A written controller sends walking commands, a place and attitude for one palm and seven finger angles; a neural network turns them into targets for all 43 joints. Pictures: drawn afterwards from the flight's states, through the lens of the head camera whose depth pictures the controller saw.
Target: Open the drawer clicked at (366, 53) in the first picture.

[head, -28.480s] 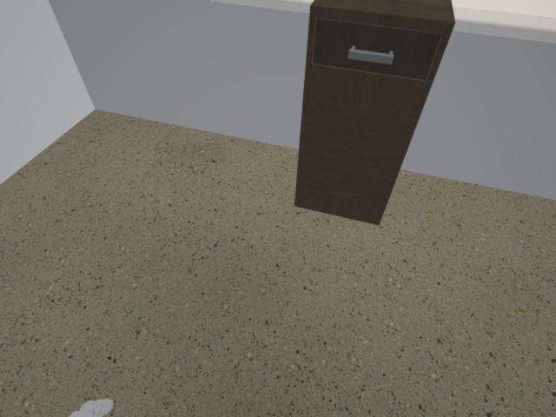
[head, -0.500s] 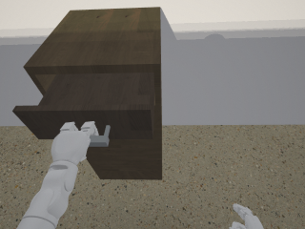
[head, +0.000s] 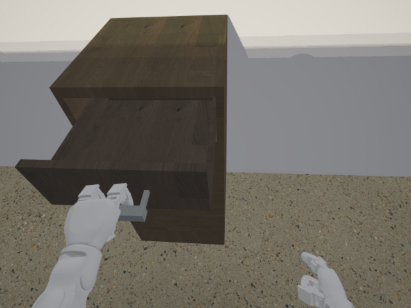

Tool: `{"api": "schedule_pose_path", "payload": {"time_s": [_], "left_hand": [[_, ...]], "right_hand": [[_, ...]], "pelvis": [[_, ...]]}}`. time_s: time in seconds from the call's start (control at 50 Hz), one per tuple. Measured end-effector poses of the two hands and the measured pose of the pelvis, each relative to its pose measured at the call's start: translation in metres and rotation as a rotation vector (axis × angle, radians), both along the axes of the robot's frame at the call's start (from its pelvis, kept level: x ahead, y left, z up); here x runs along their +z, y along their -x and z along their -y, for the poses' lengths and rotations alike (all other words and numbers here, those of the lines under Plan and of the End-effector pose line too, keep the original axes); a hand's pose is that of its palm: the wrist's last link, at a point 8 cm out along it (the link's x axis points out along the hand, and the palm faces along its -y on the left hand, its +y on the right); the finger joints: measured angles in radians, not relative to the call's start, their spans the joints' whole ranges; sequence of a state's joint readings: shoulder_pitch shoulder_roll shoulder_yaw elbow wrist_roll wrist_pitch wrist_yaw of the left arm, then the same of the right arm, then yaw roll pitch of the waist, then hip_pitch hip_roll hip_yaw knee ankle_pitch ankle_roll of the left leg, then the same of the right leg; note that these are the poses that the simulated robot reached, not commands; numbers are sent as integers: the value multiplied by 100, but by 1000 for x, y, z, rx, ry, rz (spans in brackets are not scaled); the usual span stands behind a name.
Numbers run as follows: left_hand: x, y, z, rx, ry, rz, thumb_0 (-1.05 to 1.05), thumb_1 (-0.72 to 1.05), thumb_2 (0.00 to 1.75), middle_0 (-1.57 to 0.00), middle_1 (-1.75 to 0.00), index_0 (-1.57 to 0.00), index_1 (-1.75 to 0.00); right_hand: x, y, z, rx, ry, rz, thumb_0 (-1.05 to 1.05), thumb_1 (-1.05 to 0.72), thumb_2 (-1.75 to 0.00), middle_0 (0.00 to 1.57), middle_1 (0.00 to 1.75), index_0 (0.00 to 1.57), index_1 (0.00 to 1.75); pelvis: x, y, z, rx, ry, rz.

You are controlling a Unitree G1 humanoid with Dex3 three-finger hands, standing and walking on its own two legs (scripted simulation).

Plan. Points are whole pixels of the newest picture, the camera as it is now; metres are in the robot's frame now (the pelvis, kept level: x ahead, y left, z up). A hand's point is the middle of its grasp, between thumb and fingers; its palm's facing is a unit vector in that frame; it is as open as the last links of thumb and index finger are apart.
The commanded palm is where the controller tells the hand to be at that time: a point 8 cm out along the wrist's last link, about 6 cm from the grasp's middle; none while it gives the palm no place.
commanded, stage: pull the drawer open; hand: left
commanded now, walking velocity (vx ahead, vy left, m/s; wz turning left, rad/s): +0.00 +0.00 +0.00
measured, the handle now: (114, 203) +0.30 +0.22 +0.05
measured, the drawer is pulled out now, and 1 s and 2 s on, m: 0.22 0.30 0.29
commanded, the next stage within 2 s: open the thumb to release the handle in 0.94 s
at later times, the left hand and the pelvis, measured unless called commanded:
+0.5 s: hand (97, 259) +0.19 +0.22 +0.03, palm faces +0.01 -0.12 -0.99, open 5.6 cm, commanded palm +0.16 +0.22 +0.09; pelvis +0.00 +0.00 -0.01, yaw +0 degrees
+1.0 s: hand (92, 274) +0.17 +0.22 +0.03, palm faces +0.00 -0.12 -0.99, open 5.6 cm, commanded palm +0.12 +0.21 +0.09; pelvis +0.00 -0.01 -0.01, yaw -1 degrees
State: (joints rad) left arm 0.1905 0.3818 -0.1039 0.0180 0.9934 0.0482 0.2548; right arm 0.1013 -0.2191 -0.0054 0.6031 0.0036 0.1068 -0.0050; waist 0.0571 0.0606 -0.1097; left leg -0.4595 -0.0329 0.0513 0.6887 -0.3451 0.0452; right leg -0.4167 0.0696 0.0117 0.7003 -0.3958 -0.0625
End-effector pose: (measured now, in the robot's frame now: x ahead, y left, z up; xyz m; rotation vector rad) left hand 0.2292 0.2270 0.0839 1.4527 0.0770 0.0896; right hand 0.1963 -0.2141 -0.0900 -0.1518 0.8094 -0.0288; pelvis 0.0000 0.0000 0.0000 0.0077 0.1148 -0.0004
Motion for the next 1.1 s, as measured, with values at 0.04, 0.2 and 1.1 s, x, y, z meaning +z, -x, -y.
{"api": "schedule_pose_path", "payload": {"time_s": [0.04,0.2,1.1], "left_hand": [[0,5,0,0,1,0,4,71,82,-32,-135,-42,-135],[0,21,1,4,-4,2,4,71,83,-32,-135,-42,-135],[1,78,1,11,-31,-10,3,71,79,-32,-135,-42,-135]], "right_hand": [[0,0,1,2,4,1,1,-91,-90,20,30,20,30],[-3,1,8,9,18,-7,1,-91,-90,20,30,20,30],[-8,-3,15,51,12,19,1,-91,-90,20,30,20,30]], "pelvis": [[0,0,0,0,0,2],[-1,2,2,0,-1,1],[-13,-4,7,-13,-4,-34]]}}
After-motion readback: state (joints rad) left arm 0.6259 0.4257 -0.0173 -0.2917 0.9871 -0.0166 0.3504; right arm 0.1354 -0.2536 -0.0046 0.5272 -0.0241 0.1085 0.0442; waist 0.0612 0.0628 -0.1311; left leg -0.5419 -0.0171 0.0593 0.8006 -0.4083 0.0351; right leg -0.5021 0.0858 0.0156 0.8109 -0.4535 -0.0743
